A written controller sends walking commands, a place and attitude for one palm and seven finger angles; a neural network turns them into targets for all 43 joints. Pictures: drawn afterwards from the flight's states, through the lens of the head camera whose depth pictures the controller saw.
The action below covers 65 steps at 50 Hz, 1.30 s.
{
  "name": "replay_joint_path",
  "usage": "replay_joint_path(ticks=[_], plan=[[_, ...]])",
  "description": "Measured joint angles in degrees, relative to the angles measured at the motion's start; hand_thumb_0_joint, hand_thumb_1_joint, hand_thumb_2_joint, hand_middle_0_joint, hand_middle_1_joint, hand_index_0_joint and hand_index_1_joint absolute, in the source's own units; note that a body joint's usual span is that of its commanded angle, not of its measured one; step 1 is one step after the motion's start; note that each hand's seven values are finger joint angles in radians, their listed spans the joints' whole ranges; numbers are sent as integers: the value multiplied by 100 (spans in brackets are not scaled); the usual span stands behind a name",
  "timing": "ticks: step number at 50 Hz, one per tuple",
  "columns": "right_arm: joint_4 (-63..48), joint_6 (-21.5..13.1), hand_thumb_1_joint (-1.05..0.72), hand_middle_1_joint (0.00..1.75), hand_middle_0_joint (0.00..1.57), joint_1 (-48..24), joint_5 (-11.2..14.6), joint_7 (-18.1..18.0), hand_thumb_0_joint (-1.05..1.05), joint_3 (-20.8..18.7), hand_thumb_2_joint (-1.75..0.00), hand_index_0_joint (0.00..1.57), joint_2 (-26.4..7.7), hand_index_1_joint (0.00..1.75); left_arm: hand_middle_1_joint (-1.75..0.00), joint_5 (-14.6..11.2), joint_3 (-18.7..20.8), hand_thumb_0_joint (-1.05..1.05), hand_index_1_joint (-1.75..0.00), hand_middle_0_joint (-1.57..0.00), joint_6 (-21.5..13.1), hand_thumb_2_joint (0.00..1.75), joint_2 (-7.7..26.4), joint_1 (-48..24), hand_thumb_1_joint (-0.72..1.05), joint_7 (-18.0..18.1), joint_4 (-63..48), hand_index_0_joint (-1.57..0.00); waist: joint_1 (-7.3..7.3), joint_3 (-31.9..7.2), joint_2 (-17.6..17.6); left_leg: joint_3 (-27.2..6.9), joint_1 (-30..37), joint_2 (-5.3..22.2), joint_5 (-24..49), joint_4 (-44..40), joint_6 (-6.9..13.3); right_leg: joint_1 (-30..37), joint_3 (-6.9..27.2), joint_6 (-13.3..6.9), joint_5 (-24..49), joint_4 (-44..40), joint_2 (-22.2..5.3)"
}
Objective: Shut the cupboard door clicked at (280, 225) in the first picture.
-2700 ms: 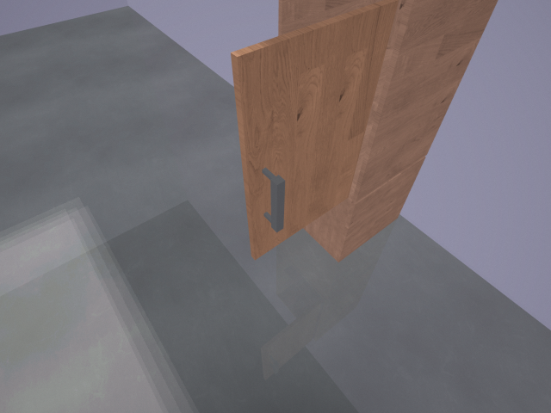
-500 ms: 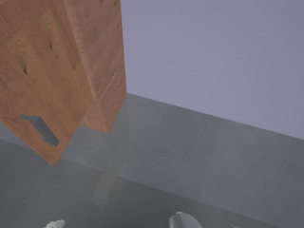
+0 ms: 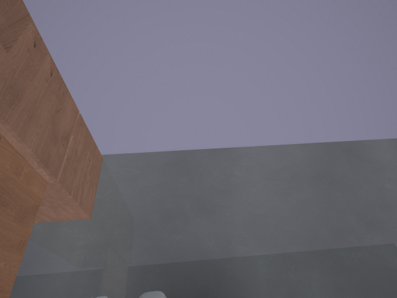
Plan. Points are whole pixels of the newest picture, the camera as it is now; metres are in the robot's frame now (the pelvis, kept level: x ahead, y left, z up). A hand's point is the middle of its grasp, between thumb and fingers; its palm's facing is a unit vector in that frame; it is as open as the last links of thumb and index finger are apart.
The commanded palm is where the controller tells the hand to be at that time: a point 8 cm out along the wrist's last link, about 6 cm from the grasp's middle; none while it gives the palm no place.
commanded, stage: walk to a spot facing it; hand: left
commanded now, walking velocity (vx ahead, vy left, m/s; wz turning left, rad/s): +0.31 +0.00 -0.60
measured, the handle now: out of the picture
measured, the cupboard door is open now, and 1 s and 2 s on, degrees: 91 91 91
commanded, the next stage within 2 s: turn to face it in 1.08 s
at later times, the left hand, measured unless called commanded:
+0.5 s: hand (180, 209) +0.36 +0.08 -0.17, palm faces -0.38 -0.90 -0.20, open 7.4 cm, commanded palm none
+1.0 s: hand (206, 218) +0.34 +0.00 -0.17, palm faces -0.27 -0.94 -0.20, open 7.3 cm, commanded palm none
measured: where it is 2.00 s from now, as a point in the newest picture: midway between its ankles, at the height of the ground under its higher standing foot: (266, 218)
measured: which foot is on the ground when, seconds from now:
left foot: up 0.00-0.06, down 0.08-0.50, up 0.52-1.00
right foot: down 0.00-0.08, up 0.10-0.48, down 0.50-1.00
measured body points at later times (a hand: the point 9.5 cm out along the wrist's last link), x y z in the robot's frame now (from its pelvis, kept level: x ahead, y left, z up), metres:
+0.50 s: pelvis +0.16 -0.06 -0.03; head +0.21 -0.08 +0.42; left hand +0.38 +0.12 -0.16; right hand -0.02 -0.23 -0.16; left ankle +0.03 +0.13 -0.73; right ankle +0.22 -0.15 -0.74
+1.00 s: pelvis +0.36 -0.18 +0.00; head +0.38 -0.20 +0.44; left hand +0.35 +0.05 -0.15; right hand +0.40 -0.43 -0.16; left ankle +0.52 -0.09 -0.69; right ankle +0.22 -0.15 -0.74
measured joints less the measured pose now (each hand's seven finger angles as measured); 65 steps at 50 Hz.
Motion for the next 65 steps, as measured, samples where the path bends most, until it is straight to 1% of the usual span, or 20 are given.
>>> replay_joint_path(ticks=[4,7,10,13,16,20,23,25,28,31,35,39,46,52,55,57,59,60,62,65], plan=[[-102,-275,-90,30,20,109,-9,-39,1,57,-90,20,43,30,-30,-31,79,0,-31,-20,30,90,-1,282,91,-26,92,-20,32,-224,26,50,722,-70,212,-1592,153,-207,159,55,-565,506,159],[-69,-424,-90,30,20,246,-77,-118,1,125,-90,20,163,30,-30,-10,167,1,-30,-20,121,90,90,275,91,-83,240,-20,-24,-201,-58,248,852,-19,638,-1540,386,-821,-168,140,-1218,2185,21],[23,-468,-90,30,20,570,-102,-144,1,203,-90,20,268,30,-30,54,257,1,-30,-20,111,90,186,182,91,-175,263,-20,-37,-198,-82,429,1270,104,639,-1978,380,-1430,-503,248,-737,3395,-231],[206,-510,-90,30,20,838,-87,-186,1,247,-90,20,326,30,-30,58,272,1,-30,-20,88,90,224,-5,91,-214,191,-20,-7,-104,-53,648,1671,226,666,-2381,296,-1882,-665,308,-257,3739,-475],[382,-535,-90,30,20,1066,-86,-201,1,262,-90,20,354,30,-30,44,227,1,-30,-19,88,90,208,-247,91,-229,146,-19,-46,33,-2,901,2016,325,565,-2579,210,-2096,-811,307,29,3308,-623],[579,-505,-90,30,20,1337,-111,-196,1,250,-90,20,349,30,-30,23,148,1,-30,-19,105,90,144,-632,92,-257,135,-19,-227,209,53,1228,2421,411,280,-2628,42,-1951,-1104,218,137,2042,-651],[743,-456,-90,30,20,1538,-105,-180,1,229,-90,20,313,30,-30,8,86,1,-30,-19,37,90,88,-887,92,-256,90,-19,-353,309,149,1410,2637,561,-102,-2340,-145,-1560,-1328,9,-60,1295,-455],[885,-389,-90,30,20,1678,-47,-148,1,228,-90,20,328,30,-30,8,62,1,-30,-19,-133,90,90,-958,91,-239,26,-19,-341,328,123,1406,2473,726,-415,-1383,-162,-1084,-1406,-208,130,822,-333],[1020,-189,-90,30,20,1355,78,-102,1,188,-90,20,312,30,-30,-68,54,0,-30,-19,-351,90,39,-910,91,-81,9,-20,-304,462,113,455,1245,599,-517,1681,61,-949,-1344,-404,-155,1236,-204],[894,-172,-91,30,20,870,43,-101,1,109,-90,20,300,30,-30,-106,8,0,-30,-20,-340,90,-30,-647,91,34,147,-20,-324,418,115,104,165,527,181,2662,147,-428,-1284,-387,-156,686,-59],[580,-244,-91,30,20,318,-31,-77,1,62,-90,19,317,30,-30,-109,69,-1,-30,-20,-401,90,-112,-196,93,142,390,-20,-259,192,113,-7,-741,585,793,2027,136,175,-1133,-485,36,-205,114],[450,-266,-91,30,20,-45,-39,-37,1,35,-90,19,320,30,-30,-110,53,-1,-30,-20,-517,90,-133,250,94,146,655,-20,-109,-28,183,-81,-1147,577,1270,1333,101,733,-1013,-510,52,-821,248],[523,-204,-91,30,20,-503,20,32,1,45,-90,19,311,30,-30,-101,-91,0,-30,-20,-626,90,-391,1060,93,221,1083,-20,166,-164,217,80,-1243,344,1552,574,166,1674,-883,-492,-280,-1381,326],[560,-221,-91,30,20,-880,51,66,1,100,-90,19,394,30,-30,-70,-192,0,-30,-20,-607,90,-572,1592,92,294,1430,-20,332,-4,38,430,-917,-53,1378,-330,430,2339,-848,-426,-765,-1544,252],[576,-345,-91,30,20,-897,41,7,1,147,-90,19,440,30,-30,-68,-204,0,-30,-20,-576,90,-624,1769,91,303,1623,-20,267,77,-5,653,-352,-370,1335,-1007,736,2392,-988,-260,-1079,-860,201],[553,-459,-91,30,20,-758,-27,-29,1,167,-90,20,442,30,-30,-128,-213,0,-30,-20,-529,90,-676,1903,91,278,1695,-20,171,1,106,618,46,-353,1389,-1208,1028,1686,-1124,8,-1009,1088,206],[557,-517,-91,30,20,-532,-9,-69,1,165,-90,20,467,30,-30,-136,-200,0,-30,-20,-420,90,-630,1761,91,270,1672,-20,106,-10,14,628,191,-420,919,-1022,1008,686,-936,81,-1112,3407,42],[599,-531,-91,30,20,-386,1,-92,0,159,-90,20,462,30,-30,-101,-171,1,-30,-20,-372,90,-596,1622,91,267,1608,-20,101,-14,-6,606,318,-448,809,-1082,964,246,-853,110,-1060,4097,-56],[733,-561,-92,30,20,-86,25,-203,0,104,-90,20,438,30,-30,-30,-120,1,-30,-20,-319,90,-525,1241,91,234,1398,-20,110,4,2,509,589,-493,838,-1392,813,-528,-739,208,-798,4599,-333],[980,-558,-94,30,20,293,31,-258,0,103,-90,20,334,30,-30,5,-72,1,-30,-20,-302,90,-445,599,91,209,963,-20,114,91,46,288,917,-520,934,-1842,795,-1297,-563,356,-601,3910,-688]])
